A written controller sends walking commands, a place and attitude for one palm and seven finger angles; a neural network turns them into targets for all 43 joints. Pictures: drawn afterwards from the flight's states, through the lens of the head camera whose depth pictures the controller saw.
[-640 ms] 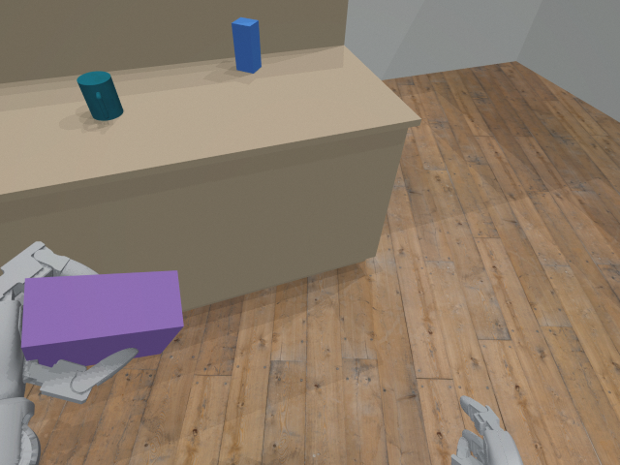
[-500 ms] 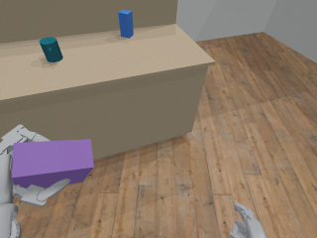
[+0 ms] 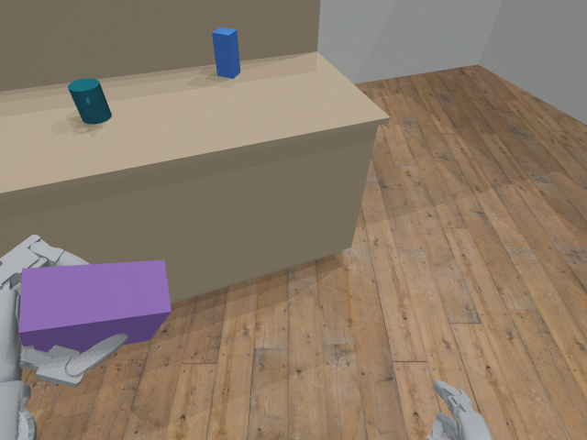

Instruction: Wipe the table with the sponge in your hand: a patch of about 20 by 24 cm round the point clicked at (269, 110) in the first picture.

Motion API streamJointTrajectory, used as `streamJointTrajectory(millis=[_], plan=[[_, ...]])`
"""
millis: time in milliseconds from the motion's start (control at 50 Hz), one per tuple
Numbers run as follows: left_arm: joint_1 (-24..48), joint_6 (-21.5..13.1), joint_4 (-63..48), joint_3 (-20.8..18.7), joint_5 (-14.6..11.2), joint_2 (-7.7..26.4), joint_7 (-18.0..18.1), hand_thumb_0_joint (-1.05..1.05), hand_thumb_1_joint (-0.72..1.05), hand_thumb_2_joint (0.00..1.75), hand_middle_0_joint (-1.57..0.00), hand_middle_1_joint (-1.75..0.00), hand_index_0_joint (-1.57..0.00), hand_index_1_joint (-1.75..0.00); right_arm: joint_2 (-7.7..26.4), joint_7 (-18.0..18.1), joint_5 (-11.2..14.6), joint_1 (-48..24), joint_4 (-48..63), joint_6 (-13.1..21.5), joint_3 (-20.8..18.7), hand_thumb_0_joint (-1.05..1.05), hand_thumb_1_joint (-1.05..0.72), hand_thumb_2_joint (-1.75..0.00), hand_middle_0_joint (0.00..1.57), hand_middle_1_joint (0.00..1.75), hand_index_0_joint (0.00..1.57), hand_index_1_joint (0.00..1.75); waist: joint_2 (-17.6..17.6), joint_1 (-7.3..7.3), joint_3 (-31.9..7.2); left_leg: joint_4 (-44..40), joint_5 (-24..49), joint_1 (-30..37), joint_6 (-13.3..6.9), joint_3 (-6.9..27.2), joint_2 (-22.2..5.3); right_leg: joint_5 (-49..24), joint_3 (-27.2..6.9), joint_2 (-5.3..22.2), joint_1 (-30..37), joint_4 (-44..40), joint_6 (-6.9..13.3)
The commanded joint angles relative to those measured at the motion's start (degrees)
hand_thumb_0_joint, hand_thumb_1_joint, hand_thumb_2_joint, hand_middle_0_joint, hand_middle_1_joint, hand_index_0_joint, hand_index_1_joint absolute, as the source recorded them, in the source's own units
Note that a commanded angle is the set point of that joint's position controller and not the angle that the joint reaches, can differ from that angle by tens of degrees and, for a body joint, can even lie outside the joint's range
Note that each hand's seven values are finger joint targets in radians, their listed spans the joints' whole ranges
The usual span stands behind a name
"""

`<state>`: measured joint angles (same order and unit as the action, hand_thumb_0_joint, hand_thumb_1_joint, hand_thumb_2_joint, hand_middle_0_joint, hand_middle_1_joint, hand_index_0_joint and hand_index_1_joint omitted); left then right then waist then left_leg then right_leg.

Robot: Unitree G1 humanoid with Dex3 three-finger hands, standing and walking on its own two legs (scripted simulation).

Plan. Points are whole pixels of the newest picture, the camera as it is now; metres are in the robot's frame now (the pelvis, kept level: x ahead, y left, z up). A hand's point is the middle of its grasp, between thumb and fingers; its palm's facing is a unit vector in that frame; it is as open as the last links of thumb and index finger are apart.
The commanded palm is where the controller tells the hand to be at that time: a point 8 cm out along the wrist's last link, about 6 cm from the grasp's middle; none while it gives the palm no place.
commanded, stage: walk to a spot facing it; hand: left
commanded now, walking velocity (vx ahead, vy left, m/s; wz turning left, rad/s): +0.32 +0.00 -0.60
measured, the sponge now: (117, 307) +0.22 +0.21 +0.14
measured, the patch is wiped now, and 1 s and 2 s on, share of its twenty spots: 0.00 0.00 0.00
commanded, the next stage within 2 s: turn to face it in 0.60 s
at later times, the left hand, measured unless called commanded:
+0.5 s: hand (214, 217) +0.33 +0.13 +0.17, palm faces +0.17 -0.86 -0.48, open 10.0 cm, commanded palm +0.28 +0.19 +0.18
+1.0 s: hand (249, 162) +0.44 +0.10 +0.17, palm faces +0.27 -0.84 -0.47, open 10.0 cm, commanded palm +0.39 +0.15 +0.18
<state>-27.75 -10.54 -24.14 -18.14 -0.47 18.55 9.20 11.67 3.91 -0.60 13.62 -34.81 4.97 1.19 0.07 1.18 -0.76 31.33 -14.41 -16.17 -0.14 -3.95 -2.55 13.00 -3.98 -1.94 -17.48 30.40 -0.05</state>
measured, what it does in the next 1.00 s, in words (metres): walks ahead: left foot, then right foot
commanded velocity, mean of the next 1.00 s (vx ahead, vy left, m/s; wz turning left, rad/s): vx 0.21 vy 0.00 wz -0.02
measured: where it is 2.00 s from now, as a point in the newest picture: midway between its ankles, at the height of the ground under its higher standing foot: outside the picture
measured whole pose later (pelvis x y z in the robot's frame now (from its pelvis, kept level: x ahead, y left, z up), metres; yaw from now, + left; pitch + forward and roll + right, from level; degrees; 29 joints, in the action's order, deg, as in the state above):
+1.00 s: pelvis +0.19 -0.10 -0.01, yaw -9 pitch -2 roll -1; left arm -27.6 -12.0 -28.5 -20.9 -1.5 22.1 8.9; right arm 8.4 2.5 -0.2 13.0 -34.8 6.3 2.3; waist 3.1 -0.1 3.2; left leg 37.9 -21.5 -13.9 2.4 -3.9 -7.1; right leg 13.5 7.8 2.1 -17.9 34.1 0.5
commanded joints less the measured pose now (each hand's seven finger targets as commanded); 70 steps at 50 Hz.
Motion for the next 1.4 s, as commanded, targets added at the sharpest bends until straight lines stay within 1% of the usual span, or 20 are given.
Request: streamJointTrajectory(millis=[0, 60, 160, 200, 220, 280, 340, 580, 620, 660, 760, 900, 940, 960, 1000, 1120, 1220, 1260, 1300, 1380], plan=[[10.3, -4.3, -13.6, -5.1, 0.3, 8.2, 1.1, 0.0, 0.1, 1.3, -1.2, -1.6, -1.2, -1.6, 7.5, 1.3, 0.4, -5.8, 9.4, 3.1, -3.1, 0.0, -0.9, -0.9, 0.2, 0.3, 0.2, 0.3, 12.8, -1.66, -0.2, -18.3, -31.0, -2.0, -6.4, 15.9, -15.3, 12.9, 3.7, -1.6, -7.5, 11.6, 0.6], [11.3, -4.8, -12.7, -5.0, 0.7, 8.9, 0.7, 0.0, 0.1, 1.3, -1.2, -1.6, -1.2, -1.6, 6.9, 0.9, -0.2, -4.3, 8.1, 4.2, -3.6, 0.0, -0.9, -0.9, 0.2, 0.3, 0.2, 0.3, 11.2, -1.83, -0.9, -16.4, -20.6, 1.7, -9.3, 15.6, -19.8, 14.6, 6.0, 1.7, -10.5, 19.3, -0.4], [12.8, -4.3, -11.2, -3.5, 0.8, 8.5, 0.0, 0.0, 0.1, 1.3, -1.2, -1.6, -1.2, -1.6, 6.7, -0.4, 0.0, -5.5, 8.0, 4.5, -3.3, 0.0, -0.9, -0.9, 0.2, 0.3, 0.2, 0.3, 6.9, -0.13, -0.6, 1.9, -15.7, -7.9, -3.0, -0.1, -12.7, 10.2, 8.1, 2.1, 6.7, -0.6, 1.4], [13.1, -3.7, -10.0, -5.5, 0.6, 12.0, 0.4, 0.0, 0.1, 1.3, -1.2, -1.6, -1.2, -1.6, 5.4, -0.6, 0.6, -7.7, 9.4, 4.1, -3.3, 0.0, -0.9, -0.9, 0.2, 0.3, 0.2, 0.3, -19.9, 0.77, 0.4, 33.4, -22.2, -26.1, 1.6, -3.8, 0.2, 11.4, -32.1, 21.0, 12.1, -16.7, 12.4], [15.7, -4.2, -11.8, -6.2, -0.1, 12.7, 0.9, 0.0, 0.1, 1.3, -1.2, -1.6, -1.2, -1.6, 6.2, -0.8, 0.2, -8.5, 8.8, 4.3, -3.1, 0.0, -0.9, -0.9, 0.2, 0.3, 0.2, 0.3, -15.5, -0.28, 0.6, 40.7, -16.7, -28.6, 2.0, 3.2, -1.5, 10.0, -33.9, 24.2, 12.5, -18.8, 13.8], [7.5, -5.8, -12.3, -9.1, 0.1, 14.0, 0.3, 0.0, 0.1, 1.3, -1.2, -1.6, -1.2, -1.6, 6.0, -1.0, 0.3, -6.1, 7.3, 2.6, -2.8, 0.0, -0.9, -0.9, 0.2, 0.3, 0.2, 0.3, -1.7, -1.6, 0.2, 41.6, -6.9, -25.8, 2.6, 5.3, -4.1, 2.9, -22.7, 18.6, 9.9, -16.0, 13.7], [4.6, -7.4, -16.1, -11.9, -0.1, 15.2, 0.3, 0.0, 0.1, 1.3, -1.2, -1.6, -1.2, -1.6, 5.0, -1.0, 0.3, -6.9, 7.5, 0.8, -2.6, 0.0, -0.9, -0.9, 0.2, 0.3, 0.2, 0.3, -0.6, -2.1, -4.4, 33.3, -4.6, -23.3, 2.7, 3.2, -4.5, -12.4, -10.2, 15.8, 13.9, -13.2, 12.1], [2.5, -5.9, -14.8, -8.5, -1.4, 11.8, 1.5, 0.0, 0.1, 1.3, -1.2, -1.6, -1.2, -1.6, 6.4, 0.3, 0.5, -2.6, 9.6, 2.1, -4.2, 0.0, -0.9, -0.9, 0.2, 0.3, 0.2, 0.3, -1.8, -2.37, -7.1, -5.7, 5.2, 6.4, -1.4, -4.8, -0.7, -15.7, -2.5, 9.8, 9.4, 0.2, 6.8], [4.2, -6.4, -17.0, -8.4, -1.7, 11.9, 1.5, 0.0, 0.1, 1.3, -1.2, -1.6, -1.2, -1.6, 8.3, 0.7, 0.4, -3.1, 9.7, 1.7, -4.8, 0.0, -0.9, -0.9, 0.2, 0.3, 0.2, 0.3, 13.5, -2.48, -10.1, -8.2, 13.2, 24.4, -9.4, 17.0, -15.3, 4.5, 3.7, 1.6, -9.5, 18.1, 1.3], [7.6, -6.7, -15.4, -8.9, -1.2, 14.6, 1.2, 0.0, 0.1, 1.3, -1.2, -1.6, -1.2, -1.6, 6.2, 0.9, -0.2, -4.0, 9.1, 2.5, -2.7, 0.0, -0.9, -0.9, 0.2, 0.3, 0.2, 0.3, 12.6, -2.54, -4.5, -15.0, 7.6, 17.9, -14.9, 30.0, -24.6, 20.3, 1.9, 1.4, -18.0, 35.3, 0.8], [7.2, -5.4, -21.1, -7.5, -0.5, 12.0, 0.8, 0.0, 0.1, 1.3, -1.2, -1.6, -1.2, -1.6, 6.6, 0.0, 0.2, -3.7, 7.1, 4.0, -3.7, 0.0, -0.9, -0.9, 0.2, 0.3, 0.2, 0.3, 13.1, -0.79, -1.5, -12.6, 14.9, 6.2, -9.6, 8.8, -15.0, 10.5, 6.6, 5.4, -9.7, 22.0, -0.8], [2.2, -4.4, -14.1, -9.1, -1.7, 10.5, 0.8, 0.0, 0.1, 1.3, -1.2, -1.6, -1.2, -1.6, 6.1, -0.4, 0.8, -3.9, 7.7, 4.0, -3.3, 0.0, -0.9, -0.9, 0.2, 0.3, 0.2, 0.3, 11.4, -1.87, -3.0, -4.2, 15.4, 0.5, -4.4, 2.2, -10.5, -1.1, 13.6, 2.4, 7.3, -0.1, -2.3], [4.1, -4.4, -12.5, -9.2, -1.4, 11.5, 0.7, 0.0, 0.1, 1.3, -1.2, -1.6, -1.2, -1.6, 5.1, -0.3, 0.9, -3.8, 7.8, 3.6, -3.3, 0.0, -0.9, -0.9, 0.2, 0.3, 0.2, 0.3, 1.6, -2.17, -3.7, 5.4, 4.6, -1.9, -1.6, -1.0, -6.2, -12.1, 6.6, 8.4, 10.3, -5.8, -0.3], [5.6, -4.3, -12.9, -9.0, -1.1, 12.7, 0.9, 0.0, 0.1, 1.3, -1.2, -1.6, -1.2, -1.6, 4.1, -0.2, 0.8, -4.0, 8.3, 3.4, -2.9, 0.0, -0.9, -0.9, 0.2, 0.3, 0.2, 0.3, -8.0, -2.78, -4.0, 13.3, -5.8, -7.6, 0.5, -3.1, -0.9, -22.4, -6.1, 17.5, 11.8, -7.6, 3.4], [5.1, -3.5, -9.5, -9.1, -1.2, 12.6, 0.8, 0.0, 0.1, 1.3, -1.2, -1.6, -1.2, -1.6, 4.8, -0.3, 0.8, -4.5, 7.7, 3.1, -3.7, 0.0, -0.9, -0.9, 0.2, 0.3, 0.2, 0.3, -17.0, -1.22, -5.1, 30.1, -18.0, -10.6, 1.1, 2.5, 1.7, -26.8, -13.1, 24.2, 10.9, -11.4, 8.4], [3.3, -5.1, -17.6, -10.7, -0.2, 13.1, 2.0, 0.0, 0.1, 1.3, -1.2, -1.6, -1.2, -1.6, 3.2, 0.7, 0.1, -8.8, 9.3, 1.1, -2.2, 0.0, -0.9, -0.9, 0.2, 0.3, 0.2, 0.3, -10.3, -1.07, -9.0, 17.1, -12.2, -6.9, 1.5, 0.2, 0.8, -40.2, 3.7, 19.6, 15.5, -4.0, 7.0], [-0.4, -4.8, -24.5, -11.5, -1.2, 12.9, 3.4, 0.0, 0.1, 1.3, -1.2, -1.6, -1.2, -1.6, 4.4, 0.7, -0.2, -5.4, 10.8, 0.6, -4.0, 0.0, -0.9, -0.9, 0.2, 0.3, 0.2, 0.3, -3.4, -2.1, -12.1, -6.3, 6.4, 5.1, 1.5, -1.8, 2.1, -30.3, 5.7, 16.1, 14.7, 2.3, 3.2], [-0.4, -5.4, -28.5, -11.3, -1.8, 13.2, 3.3, 0.0, 0.1, 1.3, -1.2, -1.6, -1.2, -1.6, 7.2, 0.3, 0.2, -5.5, 11.8, 0.9, -5.2, 0.0, -0.9, -0.9, 0.2, 0.3, 0.2, 0.3, 14.2, -1.43, -11.4, -9.5, 28.2, 14.1, -4.9, 15.0, -12.2, 3.2, 10.2, 7.2, -0.6, 15.4, -1.7], [-2.7, -5.8, -22.6, -11.7, -0.9, 13.4, 2.4, 0.0, 0.1, 1.3, -1.2, -1.6, -1.2, -1.6, 6.3, -0.7, 0.2, -4.2, 9.9, 2.0, -4.8, 0.0, -0.9, -0.9, 0.2, 0.3, 0.2, 0.3, 17.1, -1.59, -7.0, -11.3, 30.8, 15.4, -11.8, 25.6, -19.1, 22.8, 6.8, 4.4, -13.1, 26.6, -1.2], [1.8, -5.0, -18.4, -7.3, -0.4, 9.4, 1.3, 0.0, 0.1, 1.3, -1.2, -1.6, -1.2, -1.6, 7.2, -1.3, 1.3, -3.9, 7.5, 2.8, -5.2, 0.0, -0.9, -0.9, 0.2, 0.3, 0.2, 0.3, 13.6, -1.95, -3.8, -9.3, 22.1, 12.4, -10.1, 14.3, -13.2, 12.5, 8.7, 4.7, -13.2, 21.0, -1.9]])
